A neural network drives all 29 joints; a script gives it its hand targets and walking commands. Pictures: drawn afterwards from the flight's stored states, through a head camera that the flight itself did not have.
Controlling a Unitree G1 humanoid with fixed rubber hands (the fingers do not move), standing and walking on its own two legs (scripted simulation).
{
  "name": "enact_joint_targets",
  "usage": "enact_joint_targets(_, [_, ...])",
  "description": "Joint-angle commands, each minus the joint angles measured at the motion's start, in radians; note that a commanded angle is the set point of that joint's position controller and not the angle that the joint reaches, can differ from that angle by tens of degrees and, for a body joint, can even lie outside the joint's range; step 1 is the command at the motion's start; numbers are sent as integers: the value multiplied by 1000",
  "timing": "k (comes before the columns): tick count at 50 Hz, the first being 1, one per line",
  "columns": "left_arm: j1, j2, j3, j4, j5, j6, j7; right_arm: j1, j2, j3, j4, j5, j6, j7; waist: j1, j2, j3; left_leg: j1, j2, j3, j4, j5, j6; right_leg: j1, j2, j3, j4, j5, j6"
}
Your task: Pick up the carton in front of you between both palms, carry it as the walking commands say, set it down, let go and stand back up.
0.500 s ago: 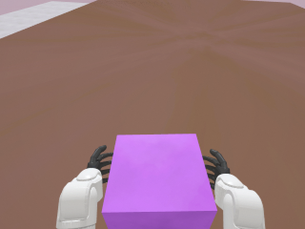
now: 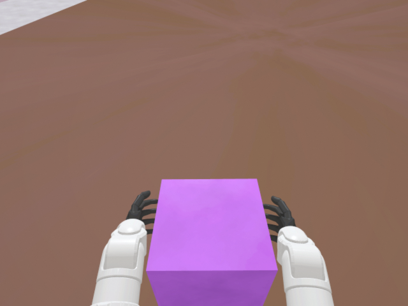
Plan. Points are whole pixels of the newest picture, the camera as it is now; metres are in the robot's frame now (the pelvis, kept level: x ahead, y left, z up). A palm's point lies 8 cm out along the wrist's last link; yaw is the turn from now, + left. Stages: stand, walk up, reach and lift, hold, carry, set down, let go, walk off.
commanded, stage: carry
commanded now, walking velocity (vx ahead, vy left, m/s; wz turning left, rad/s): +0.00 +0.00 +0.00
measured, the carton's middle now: (209, 250) +0.29 +0.00 -0.05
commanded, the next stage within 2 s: hold in 0.24 s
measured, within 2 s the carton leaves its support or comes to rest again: neither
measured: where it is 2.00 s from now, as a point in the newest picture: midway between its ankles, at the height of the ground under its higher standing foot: outside the picture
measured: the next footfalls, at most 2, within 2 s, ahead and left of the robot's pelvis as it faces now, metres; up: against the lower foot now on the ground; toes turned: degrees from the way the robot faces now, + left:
none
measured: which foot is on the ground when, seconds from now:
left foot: down 0.00-1.00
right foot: down 0.00-1.00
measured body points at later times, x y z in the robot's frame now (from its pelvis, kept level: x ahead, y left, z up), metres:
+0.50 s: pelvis -0.01 -0.01 +0.01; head -0.02 +0.02 +0.46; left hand +0.30 +0.13 +0.03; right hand +0.28 -0.17 +0.04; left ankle +0.07 +0.11 -0.73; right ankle -0.06 -0.11 -0.73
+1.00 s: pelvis -0.02 +0.02 +0.01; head -0.04 +0.05 +0.46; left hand +0.30 +0.15 +0.04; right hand +0.27 -0.16 +0.05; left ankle +0.07 +0.11 -0.73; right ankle -0.06 -0.11 -0.73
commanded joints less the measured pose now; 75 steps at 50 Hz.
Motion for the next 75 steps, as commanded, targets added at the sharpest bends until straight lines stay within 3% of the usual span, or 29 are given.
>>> enact_joint_targets(1, [-490,-852,-518,-12,-238,-105,-232,-493,864,498,-10,220,-102,215,0,11,-236,229,106,-141,-54,122,-8,-70,-103,87,-104,129,-29])
enact_joint_targets(6, [-493,-893,-559,-26,-254,-122,-240,-497,906,535,-20,238,-120,223,-1,15,-271,245,111,-138,-38,188,-3,-50,-101,86,-83,176,-26])
enact_joint_targets(12, [-432,-884,-592,-83,-272,-58,-231,-437,896,565,-79,255,-58,212,-1,10,-285,244,111,-130,-19,239,-1,-43,-104,85,-64,236,-21])
enact_joint_targets(13, [-330,-891,-565,-83,-270,-50,-232,-349,915,528,-45,239,-63,219,20,-117,-167,589,-162,-284,-54,399,5,-139,92,232,-172,462,-20])
enact_joint_targets(14, [-352,-868,-569,-105,-259,-68,-224,-375,903,528,-76,229,-87,209,-2,-107,-191,663,-142,-312,-46,503,3,-178,101,238,-165,515,-26])
enact_joint_targets(15, [-356,-856,-561,-124,-243,-72,-224,-368,869,506,-68,214,-95,207,2,-66,-192,656,-141,-306,-69,403,-11,-137,88,246,-204,392,-40])
enact_joint_targets(17, [-391,-876,-582,-116,-257,-76,-219,-398,871,495,-59,221,-107,201,-13,-26,-194,676,-148,-312,-68,476,-14,-116,103,242,-197,468,-26])
enact_joint_targets(18, [-394,-853,-593,-124,-261,-84,-213,-376,864,483,-51,221,-120,190,-27,-41,-194,712,-140,-318,-64,461,-20,-120,92,255,-239,367,-41])
enact_joint_targets(19, [-405,-855,-591,-141,-257,-90,-213,-393,856,493,-45,208,-124,191,2,-20,-159,657,-151,-306,-76,397,-26,-100,91,252,-237,364,-42])
enact_joint_targets(21, [-417,-866,-600,-137,-256,-88,-210,-407,854,475,-36,213,-126,196,-11,19,-184,642,-158,-305,-92,391,-31,-44,100,245,-215,417,-29])
enact_joint_targets(27, [-407,-865,-540,-63,-206,-91,-212,-485,874,485,10,224,-135,220,24,-21,-91,682,-166,-282,-98,208,-26,-190,71,249,-277,201,-44])
enact_joint_targets(36, [-473,-898,-538,-30,-220,-96,-245,-521,907,456,56,205,-150,229,-1,-50,-69,726,-158,-280,-98,112,-30,-267,58,247,-306,78,-67])
enact_joint_targets(48, [-487,-925,-534,-1,-217,-88,-255,-532,924,425,75,198,-147,249,-3,7,-115,737,-128,-304,-138,87,-41,-224,92,228,-277,85,-68])
enact_joint_targets(60, [-513,-932,-497,33,-215,-79,-259,-551,919,375,106,177,-133,261,-4,17,-126,726,-109,-319,-162,118,-46,-178,104,228,-264,114,-57])
enact_joint_targets(64, [-582,-924,-418,108,-181,-98,-258,-625,909,313,177,138,-154,265,4,8,-80,691,-110,-318,-154,28,-42,-221,102,227,-249,58,-60])
enact_joint_targets(68, [-687,-882,-263,242,-99,-153,-253,-744,884,187,309,52,-214,262,13,-8,-36,638,-120,-314,-117,-61,-31,-301,101,220,-204,4,-63])
enact_joint_targets(72, [-719,-774,-90,340,10,-229,-221,-787,771,31,393,-70,-293,225,23,-11,5,513,-131,-305,-37,-51,-20,-386,119,207,-116,-9,-64])
enact_joint_targets(75, [-679,-676,-12,368,67,-307,-201,-737,670,-44,416,-130,-366,203,18,-5,-15,399,-143,-281,24,32,-19,-443,137,198,-49,29,-53])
